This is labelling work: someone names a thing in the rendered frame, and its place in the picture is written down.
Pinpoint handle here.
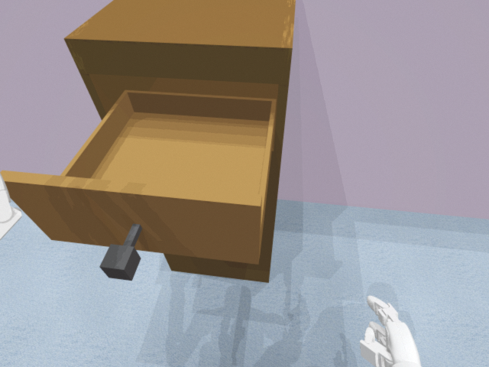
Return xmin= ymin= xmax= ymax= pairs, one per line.
xmin=99 ymin=224 xmax=142 ymax=281

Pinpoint drawer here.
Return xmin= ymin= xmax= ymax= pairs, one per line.
xmin=0 ymin=90 xmax=277 ymax=265

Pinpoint robot right hand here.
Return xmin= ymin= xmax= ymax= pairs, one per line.
xmin=360 ymin=296 xmax=421 ymax=367

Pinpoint robot left hand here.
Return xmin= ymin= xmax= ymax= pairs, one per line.
xmin=0 ymin=173 xmax=22 ymax=240

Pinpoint cabinet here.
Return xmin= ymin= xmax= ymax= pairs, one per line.
xmin=64 ymin=0 xmax=296 ymax=283

